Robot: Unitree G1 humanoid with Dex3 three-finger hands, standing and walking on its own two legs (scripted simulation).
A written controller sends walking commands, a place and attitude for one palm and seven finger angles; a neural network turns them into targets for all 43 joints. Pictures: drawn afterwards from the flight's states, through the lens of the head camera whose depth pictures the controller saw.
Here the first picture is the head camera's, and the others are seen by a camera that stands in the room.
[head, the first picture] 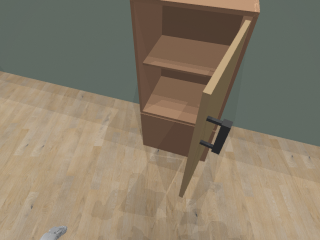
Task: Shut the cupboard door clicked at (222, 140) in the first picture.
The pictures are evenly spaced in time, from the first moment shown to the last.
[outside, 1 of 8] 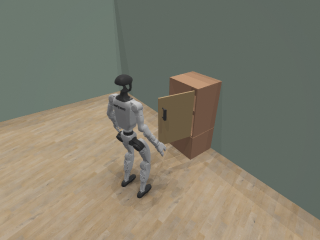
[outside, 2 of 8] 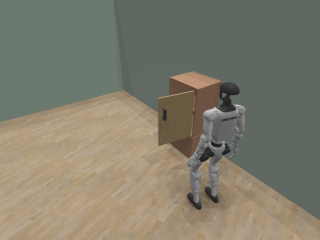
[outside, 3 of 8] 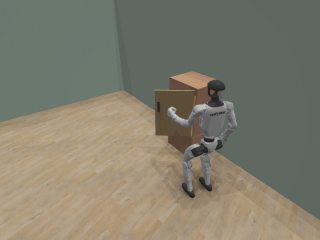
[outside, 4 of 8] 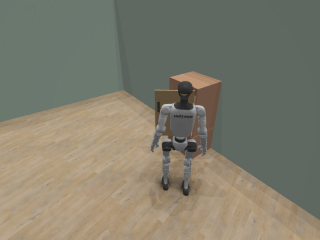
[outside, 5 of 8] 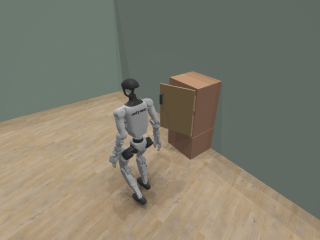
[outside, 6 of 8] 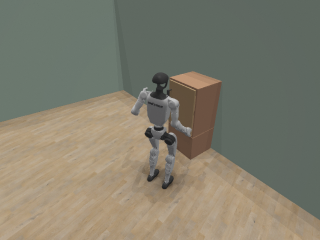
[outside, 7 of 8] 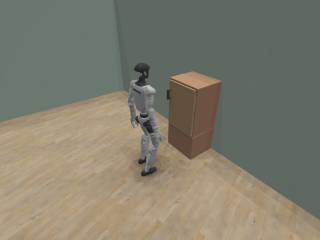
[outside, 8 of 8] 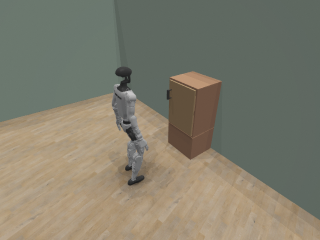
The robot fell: no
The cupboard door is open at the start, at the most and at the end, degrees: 80 80 0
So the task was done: yes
